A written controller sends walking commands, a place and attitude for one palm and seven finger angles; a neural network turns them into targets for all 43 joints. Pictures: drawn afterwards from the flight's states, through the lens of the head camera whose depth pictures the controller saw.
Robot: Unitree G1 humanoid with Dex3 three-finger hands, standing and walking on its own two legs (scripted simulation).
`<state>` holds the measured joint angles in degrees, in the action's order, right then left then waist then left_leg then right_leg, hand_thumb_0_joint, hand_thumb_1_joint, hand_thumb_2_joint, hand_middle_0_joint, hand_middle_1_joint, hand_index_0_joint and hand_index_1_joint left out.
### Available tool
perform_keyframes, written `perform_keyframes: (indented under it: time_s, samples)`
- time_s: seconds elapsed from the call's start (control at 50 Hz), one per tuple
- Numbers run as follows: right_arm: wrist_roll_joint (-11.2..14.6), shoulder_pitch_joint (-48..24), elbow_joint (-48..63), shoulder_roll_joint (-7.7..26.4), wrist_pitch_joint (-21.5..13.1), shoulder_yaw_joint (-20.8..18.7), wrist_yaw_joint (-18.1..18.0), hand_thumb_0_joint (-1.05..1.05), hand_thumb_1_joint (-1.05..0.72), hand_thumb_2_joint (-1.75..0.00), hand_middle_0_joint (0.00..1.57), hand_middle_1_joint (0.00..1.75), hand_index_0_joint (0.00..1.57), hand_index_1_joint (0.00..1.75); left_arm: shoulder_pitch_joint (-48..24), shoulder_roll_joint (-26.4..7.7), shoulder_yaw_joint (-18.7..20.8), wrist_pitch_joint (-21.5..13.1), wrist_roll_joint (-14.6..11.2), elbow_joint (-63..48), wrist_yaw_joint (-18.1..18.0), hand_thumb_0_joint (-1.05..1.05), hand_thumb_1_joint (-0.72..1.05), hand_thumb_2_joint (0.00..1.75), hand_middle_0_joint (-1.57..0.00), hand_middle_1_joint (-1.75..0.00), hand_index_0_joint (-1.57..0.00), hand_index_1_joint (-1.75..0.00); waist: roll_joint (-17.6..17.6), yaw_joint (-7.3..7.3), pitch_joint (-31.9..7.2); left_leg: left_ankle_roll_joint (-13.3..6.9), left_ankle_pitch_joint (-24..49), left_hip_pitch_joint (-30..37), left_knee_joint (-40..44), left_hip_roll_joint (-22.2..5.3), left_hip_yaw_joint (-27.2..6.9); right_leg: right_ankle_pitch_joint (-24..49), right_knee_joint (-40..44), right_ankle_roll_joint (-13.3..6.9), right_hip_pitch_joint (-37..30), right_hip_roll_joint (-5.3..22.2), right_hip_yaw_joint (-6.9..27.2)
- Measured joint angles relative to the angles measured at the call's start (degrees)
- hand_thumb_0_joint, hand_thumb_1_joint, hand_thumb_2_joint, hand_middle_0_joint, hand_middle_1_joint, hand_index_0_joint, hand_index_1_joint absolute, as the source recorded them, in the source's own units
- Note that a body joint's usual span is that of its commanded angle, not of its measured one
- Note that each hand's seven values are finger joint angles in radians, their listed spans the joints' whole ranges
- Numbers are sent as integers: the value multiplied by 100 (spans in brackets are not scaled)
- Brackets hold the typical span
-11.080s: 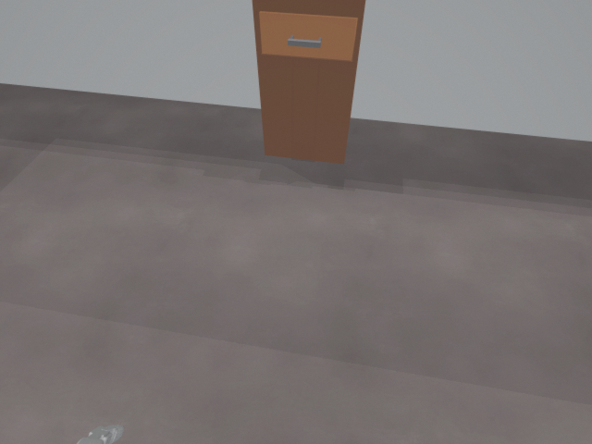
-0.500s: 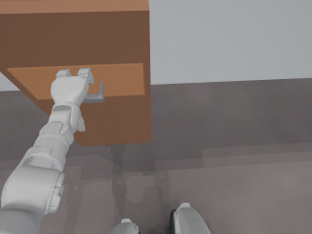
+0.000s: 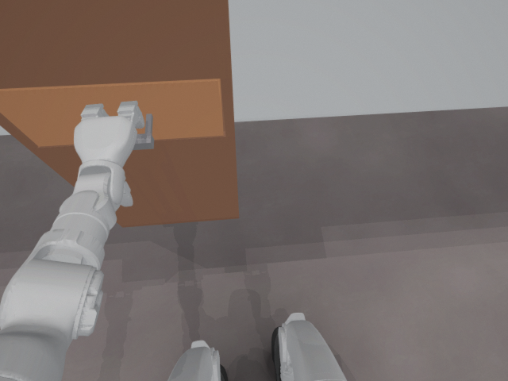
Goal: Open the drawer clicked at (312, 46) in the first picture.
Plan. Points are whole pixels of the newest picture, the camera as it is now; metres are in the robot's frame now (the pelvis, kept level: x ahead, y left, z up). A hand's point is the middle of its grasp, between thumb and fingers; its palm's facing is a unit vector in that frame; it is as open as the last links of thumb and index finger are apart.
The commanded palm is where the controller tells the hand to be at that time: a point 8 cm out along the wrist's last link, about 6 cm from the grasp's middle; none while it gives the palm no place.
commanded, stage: lower the fingers behind the handle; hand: left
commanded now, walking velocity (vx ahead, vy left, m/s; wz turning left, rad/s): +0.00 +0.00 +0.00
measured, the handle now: (117, 132) +0.56 +0.21 -0.05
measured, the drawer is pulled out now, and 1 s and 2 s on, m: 0.00 0.00 0.00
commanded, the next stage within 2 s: close the thumb around the handle in 1.06 s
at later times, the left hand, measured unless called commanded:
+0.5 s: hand (123, 165) +0.50 +0.20 -0.07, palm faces -0.07 -0.01 -1.00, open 13.8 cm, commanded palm +0.49 +0.20 -0.01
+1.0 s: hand (123, 164) +0.50 +0.20 -0.07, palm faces -0.06 -0.02 -1.00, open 13.8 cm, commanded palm +0.48 +0.20 -0.02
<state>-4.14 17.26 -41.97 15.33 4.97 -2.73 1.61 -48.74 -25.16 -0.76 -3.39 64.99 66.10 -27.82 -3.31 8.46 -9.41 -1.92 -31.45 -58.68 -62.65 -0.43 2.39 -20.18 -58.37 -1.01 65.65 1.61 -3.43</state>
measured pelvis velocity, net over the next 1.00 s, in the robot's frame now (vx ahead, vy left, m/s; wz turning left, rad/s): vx -0.02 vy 0.00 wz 0.00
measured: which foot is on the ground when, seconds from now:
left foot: down 0.00-1.00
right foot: down 0.00-1.00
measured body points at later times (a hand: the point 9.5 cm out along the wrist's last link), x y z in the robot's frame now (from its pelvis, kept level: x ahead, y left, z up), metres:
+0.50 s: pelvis -0.01 +0.00 -0.03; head +0.16 +0.00 +0.39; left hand +0.50 +0.20 -0.01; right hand +0.00 -0.28 -0.16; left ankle -0.03 +0.10 -0.65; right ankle +0.06 -0.11 -0.65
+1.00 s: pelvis -0.02 +0.00 -0.04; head +0.16 +0.00 +0.37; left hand +0.50 +0.20 -0.02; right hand +0.00 -0.27 -0.17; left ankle -0.03 +0.10 -0.65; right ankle +0.06 -0.11 -0.65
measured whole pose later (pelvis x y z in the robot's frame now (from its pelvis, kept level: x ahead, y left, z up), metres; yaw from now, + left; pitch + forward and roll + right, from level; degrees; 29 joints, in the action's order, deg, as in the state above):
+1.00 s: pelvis -0.02 +0.00 -0.04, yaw +0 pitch +32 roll -2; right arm -3.7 16.3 -41.0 15.4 3.0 -1.4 1.6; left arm -51.7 -29.0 0.5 -4.9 64.8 64.4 -25.8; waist -3.8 9.4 -9.9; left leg -2.2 -35.0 -71.0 -74.2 -0.8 1.8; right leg -22.5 -68.3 -1.0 77.6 1.7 -3.9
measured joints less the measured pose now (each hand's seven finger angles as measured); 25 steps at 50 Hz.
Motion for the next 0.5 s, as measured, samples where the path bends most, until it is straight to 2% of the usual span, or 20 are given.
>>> perform_keyframes:
  time_s: [0.3, 0.5]
  samples:
    - [-11, -45, 28, 24, -171, 29, -35, 0, -90, -90, 20, 30, 20, 30, -107, -229, 66, -222, 18, -7, 101, 0, -49, 30, -32, -120, -32, -120, 7, 25, -43, 22, -138, -589, -511, -11, -67, -111, -454, -37, 560, 17, -61]
    - [-20, -108, 10, 6, -207, 39, 4, 0, -90, -90, 20, 30, 20, 30, -265, -267, 42, -132, 66, 52, 16, 0, -49, 30, -32, -120, -32, -120, -18, 81, -45, 21, -239, -972, -854, -11, -121, -183, -736, -41, 908, 35, -108]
